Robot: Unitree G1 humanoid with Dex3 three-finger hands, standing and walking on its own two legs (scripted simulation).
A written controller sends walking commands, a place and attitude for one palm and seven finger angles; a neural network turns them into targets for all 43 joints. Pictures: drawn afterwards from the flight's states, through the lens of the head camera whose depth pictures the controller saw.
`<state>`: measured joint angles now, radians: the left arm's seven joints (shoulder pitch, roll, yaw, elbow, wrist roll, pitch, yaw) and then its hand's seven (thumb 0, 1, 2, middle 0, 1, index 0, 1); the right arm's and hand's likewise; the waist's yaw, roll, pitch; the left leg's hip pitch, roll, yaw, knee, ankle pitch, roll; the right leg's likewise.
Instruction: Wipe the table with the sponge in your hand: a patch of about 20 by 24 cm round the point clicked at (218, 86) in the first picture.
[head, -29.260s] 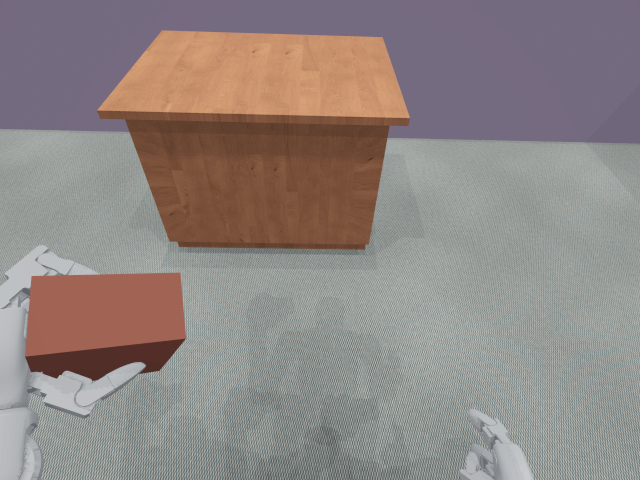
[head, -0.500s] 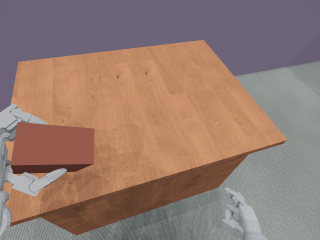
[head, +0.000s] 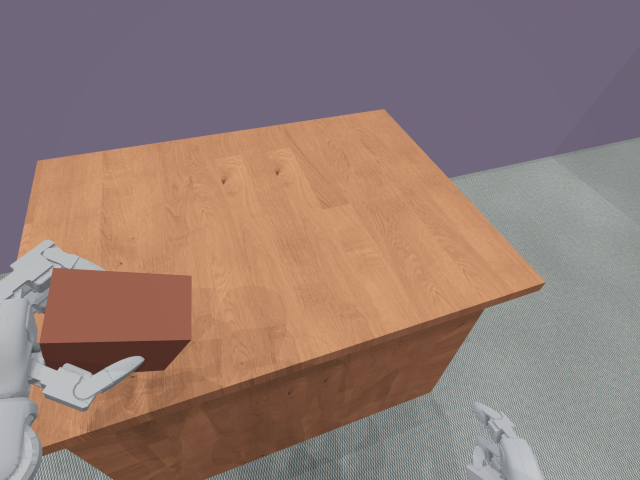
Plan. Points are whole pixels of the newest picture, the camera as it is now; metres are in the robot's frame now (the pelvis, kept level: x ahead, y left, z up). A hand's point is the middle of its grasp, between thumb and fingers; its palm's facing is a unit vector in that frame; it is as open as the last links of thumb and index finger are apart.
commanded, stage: come to a stop and stand still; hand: left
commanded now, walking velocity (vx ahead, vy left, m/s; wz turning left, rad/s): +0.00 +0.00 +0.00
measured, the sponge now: (137, 327) +0.23 +0.21 +0.13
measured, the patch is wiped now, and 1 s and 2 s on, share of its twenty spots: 0.00 0.00 0.00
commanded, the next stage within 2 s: look again from close up in 0.74 s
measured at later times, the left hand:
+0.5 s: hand (83, 310) +0.24 +0.26 +0.14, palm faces +0.36 -0.83 -0.42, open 10.4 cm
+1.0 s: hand (77, 320) +0.22 +0.25 +0.15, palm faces +0.39 -0.85 -0.35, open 10.4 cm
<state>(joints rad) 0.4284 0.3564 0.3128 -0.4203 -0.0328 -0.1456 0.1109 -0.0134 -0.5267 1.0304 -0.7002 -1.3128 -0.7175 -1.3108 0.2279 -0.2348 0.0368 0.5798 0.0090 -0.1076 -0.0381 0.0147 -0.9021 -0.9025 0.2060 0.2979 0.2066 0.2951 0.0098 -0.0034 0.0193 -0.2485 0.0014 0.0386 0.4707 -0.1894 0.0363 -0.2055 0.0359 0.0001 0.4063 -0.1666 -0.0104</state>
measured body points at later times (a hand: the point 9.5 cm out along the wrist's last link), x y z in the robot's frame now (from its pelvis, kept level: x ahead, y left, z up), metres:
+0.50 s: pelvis +0.02 +0.01 +0.00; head +0.06 +0.04 +0.44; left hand +0.22 +0.31 +0.16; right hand +0.19 -0.22 -0.08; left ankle +0.04 +0.09 -0.74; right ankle +0.03 -0.11 -0.74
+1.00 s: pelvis +0.00 +0.00 +0.00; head +0.01 +0.02 +0.45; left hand +0.19 +0.29 +0.17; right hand +0.19 -0.21 -0.07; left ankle +0.04 +0.09 -0.74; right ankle +0.03 -0.11 -0.74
